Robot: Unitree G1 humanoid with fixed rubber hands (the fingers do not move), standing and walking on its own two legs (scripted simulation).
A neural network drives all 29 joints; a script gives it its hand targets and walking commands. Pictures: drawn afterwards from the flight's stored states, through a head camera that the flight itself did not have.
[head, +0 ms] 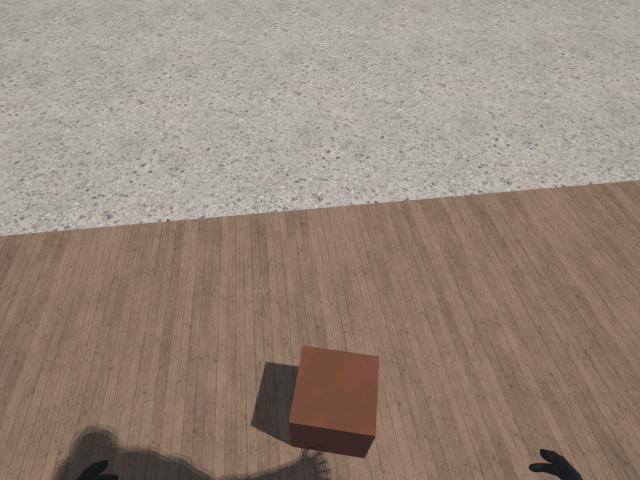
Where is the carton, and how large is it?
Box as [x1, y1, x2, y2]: [289, 346, 378, 457]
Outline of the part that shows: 303,346 289,418 292,445 364,457 375,436 378,356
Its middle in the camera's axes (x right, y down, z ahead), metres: +0.04 +0.46 +1.09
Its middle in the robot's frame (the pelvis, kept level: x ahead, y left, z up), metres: +0.41 -0.05 -0.66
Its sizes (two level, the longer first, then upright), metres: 0.210 0.200 0.250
